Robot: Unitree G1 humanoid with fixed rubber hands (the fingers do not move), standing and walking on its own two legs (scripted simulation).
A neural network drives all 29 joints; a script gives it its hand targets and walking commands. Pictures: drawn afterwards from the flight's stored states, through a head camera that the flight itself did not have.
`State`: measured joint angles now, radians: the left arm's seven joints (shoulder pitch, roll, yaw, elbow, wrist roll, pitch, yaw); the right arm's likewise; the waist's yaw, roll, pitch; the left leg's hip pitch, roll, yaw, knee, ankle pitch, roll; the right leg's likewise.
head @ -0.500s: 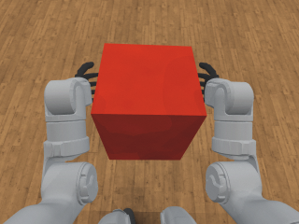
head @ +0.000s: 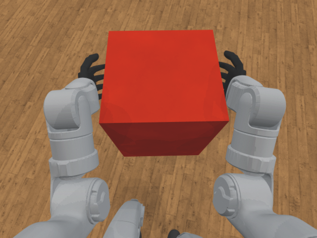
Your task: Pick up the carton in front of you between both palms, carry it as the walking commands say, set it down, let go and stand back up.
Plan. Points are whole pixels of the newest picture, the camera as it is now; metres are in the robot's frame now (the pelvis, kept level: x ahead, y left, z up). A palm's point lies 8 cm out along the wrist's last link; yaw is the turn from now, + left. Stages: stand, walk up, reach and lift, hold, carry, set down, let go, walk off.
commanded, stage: carry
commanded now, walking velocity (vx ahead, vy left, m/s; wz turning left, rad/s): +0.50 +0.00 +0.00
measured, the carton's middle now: (161, 103) +0.40 +0.04 +0.07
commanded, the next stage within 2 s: none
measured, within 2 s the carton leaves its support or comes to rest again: neither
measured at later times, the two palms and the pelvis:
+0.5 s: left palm out of the picture +0.72 +0.15 +0.19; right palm out of the picture +0.69 -0.15 +0.19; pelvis +0.32 +0.04 +0.03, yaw -1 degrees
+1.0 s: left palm out of the picture +1.01 +0.19 +0.23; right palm out of the picture +1.02 -0.11 +0.23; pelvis +0.63 +0.04 +0.04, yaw -1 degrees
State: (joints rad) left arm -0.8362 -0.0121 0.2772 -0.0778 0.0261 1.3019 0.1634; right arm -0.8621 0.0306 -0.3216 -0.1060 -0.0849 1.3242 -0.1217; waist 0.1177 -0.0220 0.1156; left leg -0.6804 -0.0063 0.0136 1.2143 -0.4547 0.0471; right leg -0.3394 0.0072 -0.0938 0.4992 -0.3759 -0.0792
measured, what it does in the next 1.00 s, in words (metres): climbs: left foot, then right foot 0.03 m higher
